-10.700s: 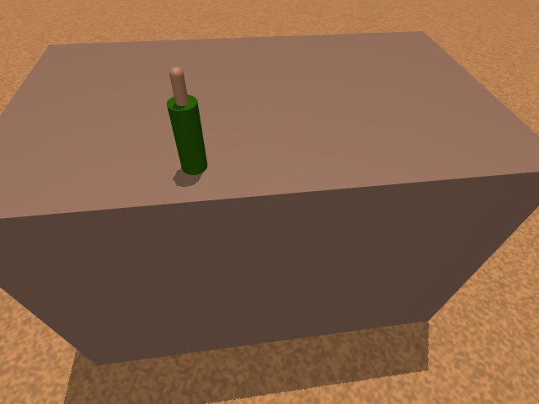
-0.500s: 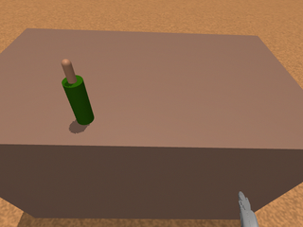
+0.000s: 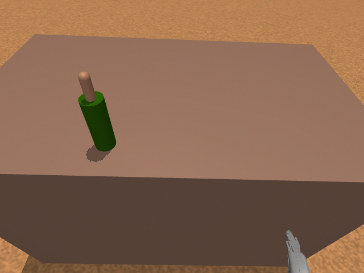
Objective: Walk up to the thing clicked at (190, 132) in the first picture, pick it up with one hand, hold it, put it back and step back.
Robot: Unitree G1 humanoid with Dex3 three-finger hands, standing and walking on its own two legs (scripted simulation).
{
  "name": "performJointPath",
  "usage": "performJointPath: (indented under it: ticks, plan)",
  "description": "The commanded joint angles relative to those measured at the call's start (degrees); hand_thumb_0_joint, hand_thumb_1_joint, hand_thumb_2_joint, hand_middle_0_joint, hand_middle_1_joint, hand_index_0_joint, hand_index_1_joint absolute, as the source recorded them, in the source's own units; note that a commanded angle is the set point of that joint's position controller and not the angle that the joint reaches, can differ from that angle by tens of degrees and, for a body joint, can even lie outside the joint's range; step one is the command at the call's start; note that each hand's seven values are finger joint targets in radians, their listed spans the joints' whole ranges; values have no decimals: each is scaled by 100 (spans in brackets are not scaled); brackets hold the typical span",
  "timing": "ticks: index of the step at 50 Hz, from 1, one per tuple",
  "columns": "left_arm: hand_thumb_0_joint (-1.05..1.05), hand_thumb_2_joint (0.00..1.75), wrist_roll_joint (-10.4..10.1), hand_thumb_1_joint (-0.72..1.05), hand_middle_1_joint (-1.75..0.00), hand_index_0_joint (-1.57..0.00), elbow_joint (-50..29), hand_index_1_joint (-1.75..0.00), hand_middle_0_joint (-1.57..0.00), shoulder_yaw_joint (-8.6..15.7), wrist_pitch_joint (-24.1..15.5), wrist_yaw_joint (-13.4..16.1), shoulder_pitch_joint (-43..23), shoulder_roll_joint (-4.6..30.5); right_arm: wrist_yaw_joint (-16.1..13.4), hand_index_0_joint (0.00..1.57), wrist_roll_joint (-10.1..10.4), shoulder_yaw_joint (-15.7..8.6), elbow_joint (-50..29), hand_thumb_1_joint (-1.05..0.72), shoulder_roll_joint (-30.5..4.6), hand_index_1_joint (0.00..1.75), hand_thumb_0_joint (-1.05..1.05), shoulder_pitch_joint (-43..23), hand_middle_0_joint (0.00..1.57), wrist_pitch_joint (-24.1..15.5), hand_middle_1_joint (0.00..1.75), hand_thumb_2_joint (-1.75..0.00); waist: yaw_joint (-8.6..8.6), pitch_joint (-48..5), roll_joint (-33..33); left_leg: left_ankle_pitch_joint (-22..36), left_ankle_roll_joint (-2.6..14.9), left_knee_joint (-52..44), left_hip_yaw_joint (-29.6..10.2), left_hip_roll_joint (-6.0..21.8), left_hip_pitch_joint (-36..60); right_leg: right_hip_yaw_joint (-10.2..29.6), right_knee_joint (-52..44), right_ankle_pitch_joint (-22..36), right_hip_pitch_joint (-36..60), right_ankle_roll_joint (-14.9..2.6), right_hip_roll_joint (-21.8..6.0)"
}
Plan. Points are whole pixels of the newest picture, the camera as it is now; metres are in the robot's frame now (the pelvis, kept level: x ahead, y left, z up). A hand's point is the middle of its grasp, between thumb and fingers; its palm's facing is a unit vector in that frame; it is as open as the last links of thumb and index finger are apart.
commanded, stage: go down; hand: left
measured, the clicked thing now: (96, 113) +0.44 +0.19 +0.14
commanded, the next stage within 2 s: approach in 0.26 s
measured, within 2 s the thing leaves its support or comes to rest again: neither
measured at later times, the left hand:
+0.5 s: hand out of the picture +0.33 +0.39 +0.19, palm faces +0.18 -0.98 -0.01, open 17.6 cm
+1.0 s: hand (80, 134) +0.43 +0.24 +0.08, palm faces +0.06 -1.00 +0.05, open 17.5 cm
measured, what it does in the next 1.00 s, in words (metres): stands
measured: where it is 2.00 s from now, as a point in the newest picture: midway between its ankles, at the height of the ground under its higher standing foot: outside the picture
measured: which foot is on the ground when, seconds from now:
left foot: down 0.00-1.00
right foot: down 0.00-1.00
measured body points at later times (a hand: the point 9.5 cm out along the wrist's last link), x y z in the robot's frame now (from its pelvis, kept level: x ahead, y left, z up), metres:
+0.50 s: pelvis -0.01 +0.00 +0.00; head +0.00 +0.01 +0.45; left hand +0.32 +0.44 +0.20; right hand +0.15 -0.26 -0.08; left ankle +0.00 +0.12 -0.73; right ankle -0.02 -0.16 -0.73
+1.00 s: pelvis -0.01 +0.00 -0.02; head +0.05 +0.01 +0.43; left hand +0.42 +0.29 +0.08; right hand +0.13 -0.28 -0.08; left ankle +0.00 +0.12 -0.73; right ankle -0.01 -0.16 -0.73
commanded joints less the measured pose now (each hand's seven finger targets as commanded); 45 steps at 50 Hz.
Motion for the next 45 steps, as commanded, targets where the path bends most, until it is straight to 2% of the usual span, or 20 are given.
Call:
performJointPath:
  ticks: [1,2,3,5,7,9,10,13,18,20,21,24,26,28,30,31,36,40,43,45]
  plan:
    - [0,4,-243,-59,-5,-5,-1513,-5,-5,400,-302,85,-2244,2346,-96,5,-16,-440,-792,53,-1015,5,0,-427,5,-306,5,-5,-87,-1607,907,2168,52,-267,77,-99,1603,-321,-166,1467,45,-333,290]
    - [0,4,-188,-60,-5,-5,-1371,-6,-5,214,-248,87,-2207,2191,-65,5,-11,-315,-623,53,-851,5,0,-375,5,-302,5,-5,-54,-1462,931,2115,31,-314,40,-76,1530,-337,-155,1361,-33,-358,308]
    - [0,5,-207,-57,-5,-5,-1536,-6,-5,461,-277,113,-2228,2473,-75,5,-11,-408,-802,53,-1006,5,0,-523,5,-342,5,-5,-6,-1449,1011,2118,7,-326,48,-74,1453,-344,-149,1365,51,-354,308]
    - [0,4,-148,-59,-6,-5,-1052,-6,-5,242,-193,83,-2078,2276,-47,5,-3,-201,-600,54,-744,5,0,-363,5,-290,5,-5,-9,-1222,851,1949,37,-351,53,-89,1271,-334,-206,1254,11,-350,302]
    - [0,4,-151,-61,-6,-5,-904,-6,-5,172,-181,58,-2058,2205,-54,5,-8,-295,-738,53,-843,5,0,-520,5,-303,5,-5,-37,-1201,612,1743,94,-347,116,-152,1107,-275,-216,1262,116,-326,270]
    - [0,4,-172,-61,-6,-5,-939,-5,-5,101,-215,11,-2097,2158,-26,5,-7,-167,-619,54,-709,5,0,-440,5,-287,5,-5,24,-1139,793,1500,95,-373,149,-192,1044,-263,-231,1098,70,-323,259]
    - [0,4,-185,-59,-5,-5,-1107,-5,-5,339,-254,22,-2143,2465,-53,5,-15,-307,-980,54,-940,5,0,-576,5,-306,5,-5,27,-1333,707,1549,101,-354,155,-196,1106,-263,-231,1163,161,-311,253]
    - [0,4,-194,-59,-6,-5,-1143,-6,-4,567,-311,3,-2201,2748,-64,5,-25,-315,-894,54,-946,5,0,-423,5,-294,5,-5,45,-1464,738,1701,105,-329,148,-199,1138,-265,-217,1285,305,-301,250]
    - [0,8,-173,-61,-8,-5,-941,-11,-8,233,-394,-46,-2346,2436,-83,5,-7,-217,-748,52,-771,5,0,-719,5,-322,5,-5,-3,-1266,780,1305,111,-383,124,-221,1072,-237,-257,951,78,-308,237]
    - [0,5,-170,-54,-7,-7,-737,-9,-8,340,-426,-20,-2388,2607,-99,5,-21,-222,-842,55,-896,5,0,-718,5,-353,5,-5,-59,-1285,696,1223,112,-384,108,-192,1034,-243,-244,893,47,-307,254]
    - [0,5,-164,-53,-7,-6,-713,-8,-7,115,-426,-16,-2492,2410,-66,5,-19,-84,-499,56,-651,5,0,-630,5,-321,5,-4,-28,-1033,868,994,119,-387,149,-235,924,-219,-297,724,-108,-307,239]
    - [0,6,-109,-52,-6,-6,-433,-8,-8,-334,-480,19,-2420,1856,-78,5,-29,-80,-612,56,-671,5,0,-801,5,-388,5,-4,-184,-982,727,796,126,-396,130,-196,953,-245,-230,594,-305,-313,257]
    - [0,5,-113,-55,-6,-7,-433,-8,-8,-373,-587,83,-2467,1764,-84,5,-39,-212,-893,57,-918,5,0,-802,5,-435,5,-4,-282,-1212,738,896,91,-368,86,-131,1101,-282,-143,672,-391,-321,300]
    - [0,6,-245,-53,-6,-6,-423,-8,-7,-595,-725,84,-2581,1315,-21,5,-44,-55,-473,57,-661,5,0,-432,5,-390,5,-4,-316,-1084,727,850,99,-300,80,-131,1021,-298,-104,627,-563,-309,308]
    - [0,5,-320,-56,-7,-7,-607,-7,-7,-484,-947,157,-2575,1321,-24,5,-47,-219,-827,57,-874,5,0,-507,5,-480,5,-4,-380,-1398,778,1187,74,-193,84,-113,1192,-307,16,879,-556,-305,301]
    - [0,4,-316,-58,-6,-7,-524,-7,-8,-628,-1017,184,-2577,1107,19,5,-59,-140,-646,57,-754,5,0,-368,5,-466,5,-4,-422,-1390,817,1205,74,-145,74,-101,1225,-308,32,834,-723,-308,300]
    - [0,4,-361,-58,-6,-7,-905,-6,-7,-633,-1397,637,-2619,843,165,5,-89,-331,-1016,57,-953,5,0,-131,5,-475,5,-4,-445,-1630,788,1279,44,52,59,-63,1327,-298,175,828,-882,-309,293]
    - [0,3,-335,-54,-5,-6,-1356,-5,-6,-531,-1709,1101,-2693,759,344,5,-74,-371,-1522,56,-944,5,0,-173,5,-366,5,-4,-290,-1876,863,1809,-21,305,31,11,1206,-264,377,1087,-742,-339,302]
    - [0,3,-286,-59,-7,-7,-1130,-6,-5,-757,-1862,1398,-2499,176,494,5,-55,-300,-1821,55,-737,5,0,-368,5,-246,5,-4,-261,-1842,714,1613,12,430,51,5,857,-196,517,987,-731,-343,291]
    - [0,4,-265,-57,-6,-7,-1388,-5,-5,-556,-1977,1661,-2469,360,546,5,-70,-530,-1754,55,-942,5,0,-162,5,-148,5,-4,-152,-2115,933,1739,-28,548,104,15,853,-171,658,1098,-613,-354,287]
